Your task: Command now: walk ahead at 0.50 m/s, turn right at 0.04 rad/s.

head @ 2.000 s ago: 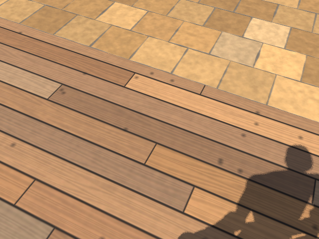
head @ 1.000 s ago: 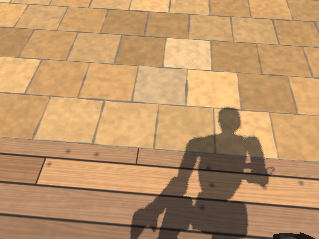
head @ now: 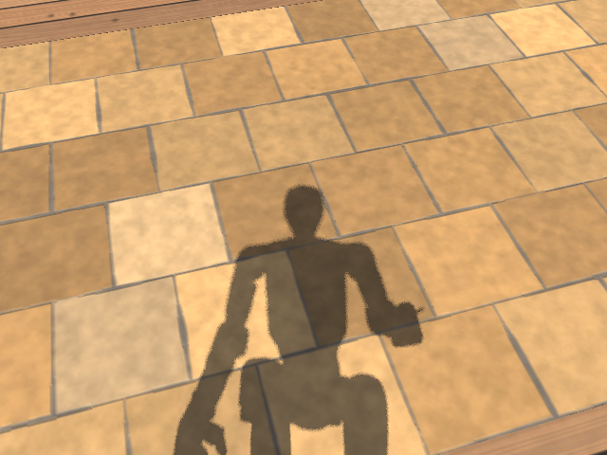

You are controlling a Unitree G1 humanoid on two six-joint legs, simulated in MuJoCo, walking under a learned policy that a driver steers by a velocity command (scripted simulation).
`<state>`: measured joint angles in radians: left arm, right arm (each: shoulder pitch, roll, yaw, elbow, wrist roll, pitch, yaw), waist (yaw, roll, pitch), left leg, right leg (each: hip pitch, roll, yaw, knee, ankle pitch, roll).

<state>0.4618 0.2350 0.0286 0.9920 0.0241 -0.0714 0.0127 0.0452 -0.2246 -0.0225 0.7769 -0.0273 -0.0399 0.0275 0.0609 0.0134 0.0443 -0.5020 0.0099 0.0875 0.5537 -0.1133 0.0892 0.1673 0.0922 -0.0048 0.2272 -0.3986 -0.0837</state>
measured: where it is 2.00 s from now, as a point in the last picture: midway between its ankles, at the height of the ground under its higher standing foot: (260, 430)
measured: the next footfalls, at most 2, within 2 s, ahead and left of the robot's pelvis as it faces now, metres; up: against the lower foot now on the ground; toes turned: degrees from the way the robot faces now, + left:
left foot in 0.02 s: +0.18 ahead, +0.09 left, +0.00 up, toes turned +4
right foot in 0.46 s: +0.27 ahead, -0.10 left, +0.00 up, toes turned -1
